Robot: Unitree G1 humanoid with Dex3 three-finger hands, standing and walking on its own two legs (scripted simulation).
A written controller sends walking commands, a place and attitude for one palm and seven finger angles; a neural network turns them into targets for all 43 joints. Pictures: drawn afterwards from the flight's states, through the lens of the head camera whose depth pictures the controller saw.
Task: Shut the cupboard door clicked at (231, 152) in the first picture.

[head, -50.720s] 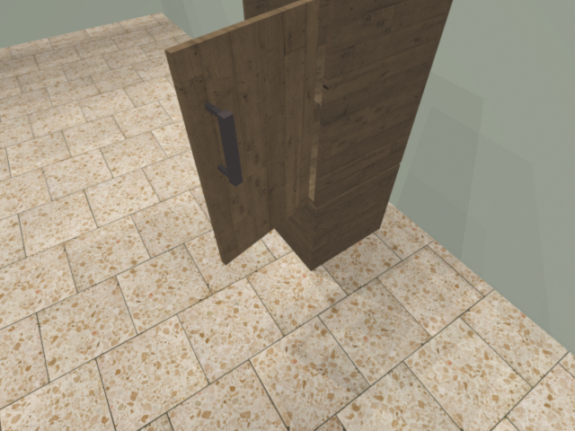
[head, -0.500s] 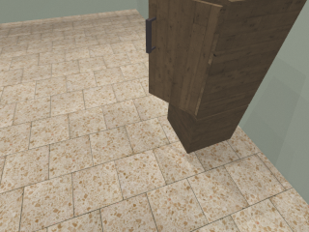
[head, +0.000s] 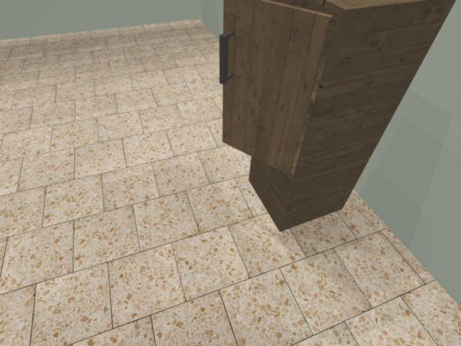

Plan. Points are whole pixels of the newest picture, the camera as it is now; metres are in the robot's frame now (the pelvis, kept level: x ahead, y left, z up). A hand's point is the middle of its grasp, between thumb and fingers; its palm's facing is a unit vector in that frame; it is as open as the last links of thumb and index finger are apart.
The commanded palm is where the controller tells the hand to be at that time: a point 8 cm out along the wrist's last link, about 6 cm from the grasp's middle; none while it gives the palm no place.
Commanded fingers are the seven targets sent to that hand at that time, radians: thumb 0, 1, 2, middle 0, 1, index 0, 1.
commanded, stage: let the arm hang, fingers relaxed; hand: left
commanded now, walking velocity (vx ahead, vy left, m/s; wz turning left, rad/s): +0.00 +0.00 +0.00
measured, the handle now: (227, 58) +0.96 +0.06 +0.06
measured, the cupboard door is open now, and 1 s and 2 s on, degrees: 32 32 32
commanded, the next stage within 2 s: look to check the result in 0.08 s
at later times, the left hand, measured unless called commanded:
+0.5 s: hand out of the picture -0.03 +0.18 -0.18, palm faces +0.02 -0.98 -0.18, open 7.4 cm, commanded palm none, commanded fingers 0.00 0.90 0.90 -0.20 -0.30 -0.20 -0.30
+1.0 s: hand out of the picture -0.01 +0.18 -0.18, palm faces +0.07 -0.98 -0.19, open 7.4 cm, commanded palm none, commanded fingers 0.00 0.90 0.90 -0.20 -0.30 -0.20 -0.30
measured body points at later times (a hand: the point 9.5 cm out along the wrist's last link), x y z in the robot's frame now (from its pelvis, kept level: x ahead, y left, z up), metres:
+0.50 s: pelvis +0.00 +0.01 +0.00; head +0.00 +0.01 +0.45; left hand -0.03 +0.23 -0.16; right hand -0.04 -0.19 -0.16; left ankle +0.01 +0.10 -0.74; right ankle -0.01 -0.12 -0.74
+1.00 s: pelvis +0.00 +0.01 -0.01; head +0.01 +0.01 +0.44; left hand -0.01 +0.23 -0.17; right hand -0.02 -0.20 -0.17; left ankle +0.01 +0.10 -0.74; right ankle -0.01 -0.12 -0.74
